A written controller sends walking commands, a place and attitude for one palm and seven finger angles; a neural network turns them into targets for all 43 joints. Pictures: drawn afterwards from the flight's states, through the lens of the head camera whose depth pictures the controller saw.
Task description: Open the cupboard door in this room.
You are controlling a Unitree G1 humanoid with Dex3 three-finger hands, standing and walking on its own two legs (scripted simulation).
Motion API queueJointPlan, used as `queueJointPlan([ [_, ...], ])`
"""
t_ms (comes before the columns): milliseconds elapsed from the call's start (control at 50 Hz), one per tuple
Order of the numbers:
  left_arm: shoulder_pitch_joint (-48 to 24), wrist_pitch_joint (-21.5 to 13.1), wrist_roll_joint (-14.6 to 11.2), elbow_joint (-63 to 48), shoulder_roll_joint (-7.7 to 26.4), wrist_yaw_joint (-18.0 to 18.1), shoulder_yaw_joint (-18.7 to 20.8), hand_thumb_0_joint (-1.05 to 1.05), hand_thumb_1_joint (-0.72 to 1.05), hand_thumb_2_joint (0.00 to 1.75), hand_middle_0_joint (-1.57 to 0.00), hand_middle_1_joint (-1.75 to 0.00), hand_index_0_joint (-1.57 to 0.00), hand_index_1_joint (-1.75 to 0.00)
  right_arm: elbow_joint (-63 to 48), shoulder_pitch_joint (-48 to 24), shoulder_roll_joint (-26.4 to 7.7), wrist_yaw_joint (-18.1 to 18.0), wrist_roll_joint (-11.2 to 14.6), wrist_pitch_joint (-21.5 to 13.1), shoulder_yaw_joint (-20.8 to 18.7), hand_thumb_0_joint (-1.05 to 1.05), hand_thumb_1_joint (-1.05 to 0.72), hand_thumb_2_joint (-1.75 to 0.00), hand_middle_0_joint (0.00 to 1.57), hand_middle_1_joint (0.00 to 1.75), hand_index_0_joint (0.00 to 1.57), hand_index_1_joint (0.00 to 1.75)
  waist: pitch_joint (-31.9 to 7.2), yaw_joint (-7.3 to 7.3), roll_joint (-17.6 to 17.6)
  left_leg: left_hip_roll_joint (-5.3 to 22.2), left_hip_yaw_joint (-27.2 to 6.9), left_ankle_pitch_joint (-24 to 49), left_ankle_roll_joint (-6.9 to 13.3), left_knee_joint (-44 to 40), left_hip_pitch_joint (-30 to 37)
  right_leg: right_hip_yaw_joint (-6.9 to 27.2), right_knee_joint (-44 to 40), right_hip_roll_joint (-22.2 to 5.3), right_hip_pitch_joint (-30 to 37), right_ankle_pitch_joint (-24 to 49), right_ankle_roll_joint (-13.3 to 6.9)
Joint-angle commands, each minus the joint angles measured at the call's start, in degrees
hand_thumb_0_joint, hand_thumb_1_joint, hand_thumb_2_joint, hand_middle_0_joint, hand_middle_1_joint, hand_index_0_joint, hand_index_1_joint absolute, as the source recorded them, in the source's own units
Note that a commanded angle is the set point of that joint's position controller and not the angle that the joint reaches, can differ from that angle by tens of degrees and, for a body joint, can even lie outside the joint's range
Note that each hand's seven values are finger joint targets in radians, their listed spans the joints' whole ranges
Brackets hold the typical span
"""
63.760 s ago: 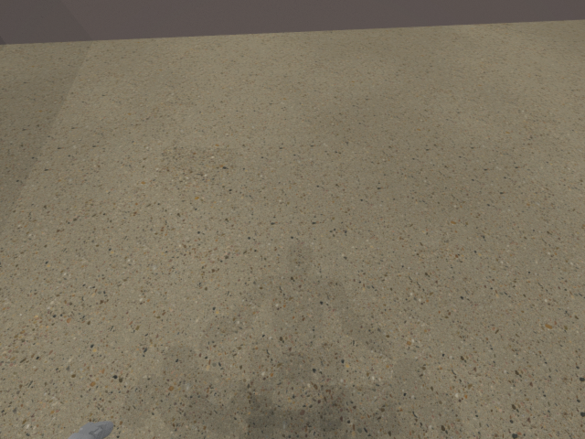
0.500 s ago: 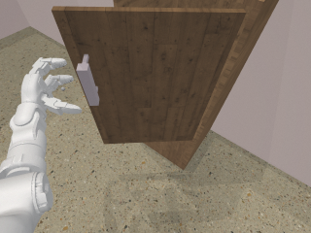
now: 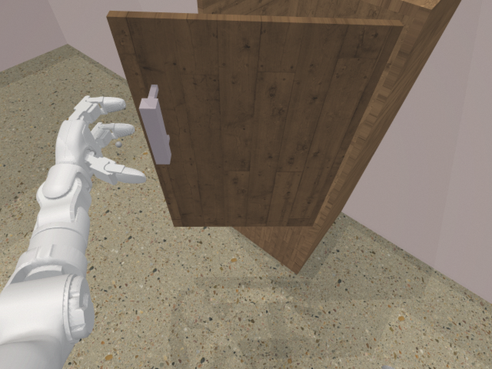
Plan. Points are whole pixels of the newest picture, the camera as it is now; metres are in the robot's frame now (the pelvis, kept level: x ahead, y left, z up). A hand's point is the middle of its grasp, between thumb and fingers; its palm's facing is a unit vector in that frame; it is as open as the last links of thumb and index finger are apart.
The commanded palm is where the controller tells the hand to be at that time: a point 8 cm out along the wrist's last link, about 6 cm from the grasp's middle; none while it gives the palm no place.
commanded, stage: move the hooked fingers beside the handle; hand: left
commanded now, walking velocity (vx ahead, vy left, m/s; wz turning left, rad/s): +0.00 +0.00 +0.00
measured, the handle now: (158, 125) +0.50 +0.15 +0.11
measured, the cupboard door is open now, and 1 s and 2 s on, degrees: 40 40 39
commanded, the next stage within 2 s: slide the fingers in behind the handle in 0.18 s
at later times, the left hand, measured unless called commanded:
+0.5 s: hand (127, 142) +0.45 +0.19 +0.11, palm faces +0.01 -1.00 +0.01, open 14.0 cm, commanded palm +0.42 +0.24 +0.11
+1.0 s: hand (148, 144) +0.45 +0.16 +0.11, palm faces +0.02 -1.00 +0.01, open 14.0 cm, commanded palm +0.42 +0.20 +0.11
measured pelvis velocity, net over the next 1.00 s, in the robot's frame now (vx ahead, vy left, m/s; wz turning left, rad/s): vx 0.00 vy -0.01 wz -0.01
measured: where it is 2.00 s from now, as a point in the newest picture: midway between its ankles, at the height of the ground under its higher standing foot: outside the picture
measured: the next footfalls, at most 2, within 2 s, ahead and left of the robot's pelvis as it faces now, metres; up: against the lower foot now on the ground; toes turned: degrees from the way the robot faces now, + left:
none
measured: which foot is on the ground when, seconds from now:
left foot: down 0.00-1.00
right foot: down 0.00-1.00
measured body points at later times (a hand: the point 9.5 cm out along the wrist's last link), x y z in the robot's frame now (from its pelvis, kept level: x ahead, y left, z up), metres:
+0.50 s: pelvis +0.00 +0.00 +0.00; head +0.06 +0.01 +0.45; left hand +0.45 +0.25 +0.11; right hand +0.03 -0.27 -0.12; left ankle +0.00 +0.07 -0.72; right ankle -0.01 -0.10 -0.72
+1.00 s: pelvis +0.00 -0.01 +0.00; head +0.05 +0.00 +0.45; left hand +0.44 +0.21 +0.11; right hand +0.06 -0.27 -0.12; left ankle +0.00 +0.07 -0.72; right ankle -0.01 -0.10 -0.72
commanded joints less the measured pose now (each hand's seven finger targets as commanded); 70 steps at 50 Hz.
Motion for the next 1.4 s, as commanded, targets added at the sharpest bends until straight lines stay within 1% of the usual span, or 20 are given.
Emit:
queueJointPlan([
  [0,-26.23,-5.90,-0.79,-14.74,15.10,0.36,2.59,0.00,-0.50,0.30,-0.30,-1.20,-0.30,-1.20,-4.52,5.06,-9.31,-0.32,-0.46,-1.71,-3.85,0.00,-0.90,-0.90,0.20,0.30,0.20,0.30,-21.80,-0.27,4.30,2.42,-6.75,21.23,-2.68,-3.36,19.48,3.24,-3.07,-0.23,1.99,17.51,0.24],
  [100,-25.83,-4.70,-0.83,-10.45,13.79,-0.49,1.13,0.00,-0.50,0.30,-0.30,-1.20,-0.30,-1.20,-4.43,4.98,-9.42,-0.50,-0.16,-1.24,-3.60,0.00,-0.90,-0.90,0.20,0.30,0.20,0.30,-16.32,-1.03,3.81,2.42,-6.36,17.68,-2.43,-4.03,15.95,3.06,-3.73,-0.19,0.14,15.34,0.31],
  [160,-24.15,-4.93,-1.28,-12.05,15.27,-0.45,2.90,0.00,-0.50,0.30,-0.30,-1.20,-0.30,-1.20,-4.77,5.49,-9.62,-0.46,-0.31,-1.18,-3.82,0.00,-0.90,-0.90,0.20,0.30,0.20,0.30,-19.89,-0.07,3.22,2.34,-6.20,19.54,-2.31,-3.84,17.01,3.26,-3.62,-0.11,2.32,17.02,0.32],
  [240,-21.70,-5.13,-1.44,-12.63,16.86,-0.76,4.33,0.00,-0.50,0.30,-0.30,-1.20,-0.30,-1.20,-4.85,5.75,-9.56,-0.47,-0.31,-0.84,-3.86,0.00,-0.90,-0.90,0.20,0.30,0.20,0.30,-19.59,0.43,2.67,2.26,-5.56,20.47,-2.00,-3.81,15.66,3.51,-3.67,0.05,4.16,18.82,0.41],
  [320,-26.26,-5.39,-1.82,-14.41,11.66,-0.65,-0.15,0.00,-0.50,0.30,-0.30,-1.20,-0.30,-1.20,-4.07,5.73,-9.28,-0.48,-0.17,-1.10,-4.14,0.00,-0.90,-0.90,0.20,0.30,0.20,0.30,-18.34,-1.60,3.36,2.68,-6.44,19.42,-2.09,-3.85,18.18,2.87,-4.20,0.20,0.44,15.97,0.36],
  [360,-24.49,-5.30,-2.03,-15.00,11.96,-0.19,0.95,0.00,-0.50,0.30,-0.30,-1.20,-0.30,-1.20,-3.86,5.92,-9.41,-0.32,-0.30,-1.32,-4.36,0.00,-0.90,-0.90,0.20,0.30,0.20,0.30,-20.43,-0.57,5.83,2.72,-6.92,21.25,-2.72,-3.79,20.19,2.78,-3.89,0.30,0.06,16.11,0.21],
  [420,-24.38,-4.85,-1.80,-13.37,11.63,0.84,0.71,0.00,-0.50,0.30,-0.30,-1.20,-0.30,-1.20,-3.36,6.14,-9.39,-0.13,-0.37,-1.30,-4.23,0.00,-0.90,-0.90,0.20,0.30,0.20,0.30,-18.13,-0.87,2.50,2.64,-6.61,19.85,-2.33,-3.94,17.67,2.65,-4.03,0.22,0.67,15.97,0.29],
  [520,-24.06,-5.07,-0.58,-13.56,13.76,2.63,2.61,0.00,-0.50,0.30,-0.30,-1.20,-0.30,-1.20,-3.84,6.13,-9.36,0.11,-0.57,-1.18,-4.23,0.00,-0.90,-0.90,0.20,0.30,0.20,0.30,-19.47,-0.04,2.25,2.32,-6.06,19.31,-2.14,-3.80,16.61,3.03,-3.51,0.10,2.35,16.60,0.29],
  [700,-23.22,-4.94,-0.89,-15.36,7.00,3.34,-1.82,0.00,-0.50,0.30,-0.30,-1.20,-0.30,-1.20,-4.23,5.05,-8.48,0.73,-0.23,-1.47,-4.34,0.00,-0.90,-0.90,0.20,0.30,0.20,0.30,-19.25,-0.63,3.63,2.56,-6.04,22.49,-2.60,-3.13,19.15,2.83,-3.35,0.41,0.86,18.48,0.36],
  [740,-22.96,-4.37,-0.86,-14.51,7.65,3.71,-1.19,0.00,-0.50,0.30,-0.30,-1.20,-0.30,-1.20,-3.97,5.25,-8.70,0.78,-0.24,-1.27,-4.46,0.00,-0.90,-0.90,0.20,0.30,0.20,0.30,-18.37,-0.60,1.22,2.45,-5.81,21.96,-2.30,-3.16,17.61,2.81,-3.39,0.43,1.57,18.91,0.45],
  [840,-22.59,-4.76,-0.31,-16.99,7.55,5.68,-0.72,0.00,-0.50,0.30,-0.30,-1.20,-0.30,-1.20,-4.47,4.66,-8.36,1.06,-0.49,-1.52,-4.34,0.00,-0.90,-0.90,0.20,0.30,0.20,0.30,-19.94,0.30,2.52,2.07,-5.68,21.17,-2.32,-3.21,17.83,3.08,-3.07,0.23,2.57,18.69,0.32],
  [900,-22.90,-4.74,-0.19,-17.00,5.58,6.19,-2.18,0.00,-0.50,0.30,-0.30,-1.20,-0.30,-1.20,-4.57,4.19,-8.06,1.24,-0.37,-1.65,-4.30,0.00,-0.90,-0.90,0.20,0.30,0.20,0.30,-19.22,0.15,2.42,1.98,-5.27,20.56,-2.34,-3.23,17.20,3.08,-3.09,0.17,2.80,19.04,0.37],
  [920,-23.03,-4.58,-0.06,-15.76,6.25,6.53,-1.97,0.00,-0.50,0.30,-0.30,-1.20,-0.30,-1.20,-4.18,4.58,-8.33,1.12,-0.33,-1.41,-4.30,0.00,-0.90,-0.90,0.20,0.30,0.20,0.30,-18.27,-0.50,-0.09,2.11,-5.38,19.32,-2.01,-3.18,16.24,3.08,-3.34,0.18,2.68,18.39,0.50],
  [1080,-26.99,-5.96,0.49,-16.32,4.98,7.74,-3.11,0.00,-0.50,0.30,-0.30,-1.20,-0.30,-1.20,-3.87,4.15,-7.81,1.16,-0.34,-1.89,-4.19,0.00,-0.90,-0.90,0.20,0.30,0.20,0.30,-19.53,-0.73,2.73,1.77,-5.24,17.79,-2.13,-3.19,16.90,3.59,-3.24,0.15,2.50,17.59,0.42],
  [1120,-24.27,-5.62,0.36,-14.51,5.14,7.99,-2.34,0.00,-0.50,0.30,-0.30,-1.20,-0.30,-1.20,-3.67,4.75,-8.05,1.27,-0.48,-1.84,-4.32,0.00,-0.90,-0.90,0.20,0.30,0.20,0.30,-19.97,-0.42,-0.07,1.81,-5.02,18.26,-1.94,-3.00,15.89,3.49,-3.25,0.19,3.68,18.46,0.51],
  [1160,-25.57,-5.20,0.44,-13.48,3.99,7.94,-3.38,0.00,-0.50,0.30,-0.30,-1.20,-0.30,-1.20,-3.78,4.50,-7.85,1.37,-0.40,-1.79,-4.21,0.00,-0.90,-0.90,0.20,0.30,0.20,0.30,-17.93,-0.92,-0.06,1.59,-4.39,17.21,-1.73,-3.24,14.28,3.68,-3.50,0.14,3.59,18.86,0.73],
  [1180,-25.75,-5.30,0.61,-13.72,6.18,8.18,-1.70,0.00,-0.50,0.30,-0.30,-1.20,-0.30,-1.20,-3.66,4.59,-8.04,1.32,-0.44,-1.73,-4.29,0.00,-0.90,-0.90,0.20,0.30,0.20,0.30,-18.53,-0.27,0.68,1.50,-4.49,16.56,-1.85,-3.32,13.84,3.82,-3.36,0.02,4.11,18.37,0.60],
  [1260,-24.92,-5.50,0.49,-15.38,2.09,8.31,-4.66,0.00,-0.50,0.30,-0.30,-1.20,-0.30,-1.20,-4.02,4.46,-7.61,1.69,-0.40,-1.78,-4.37,0.00,-0.90,-0.90,0.20,0.30,0.20,0.30,-19.06,-0.68,1.62,1.55,-4.43,18.04,-1.85,-2.96,15.69,3.67,-3.44,0.24,3.28,19.22,0.58],
  [1340,-24.68,-5.49,0.42,-15.34,3.37,8.91,-3.50,0.00,-0.50,0.30,-0.30,-1.20,-0.30,-1.20,-3.96,4.45,-7.72,1.62,-0.40,-1.69,-4.36,0.00,-0.90,-0.90,0.20,0.30,0.20,0.30,-18.89,-0.29,0.88,1.27,-4.06,16.49,-1.64,-3.35,13.95,4.07,-3.66,0.10,4.95,19.12,0.64],
  [1380,-27.53,-5.68,0.73,-14.97,2.04,9.42,-4.89,0.00,-0.50,0.30,-0.30,-1.20,-0.30,-1.20,-3.41,4.41,-7.50,1.59,-0.35,-1.90,-4.39,0.00,-0.90,-0.90,0.20,0.30,0.20,0.30,-17.27,-1.25,0.53,1.41,-4.32,14.77,-1.65,-3.41,13.83,3.89,-3.96,0.10,3.21,17.31,0.73],
])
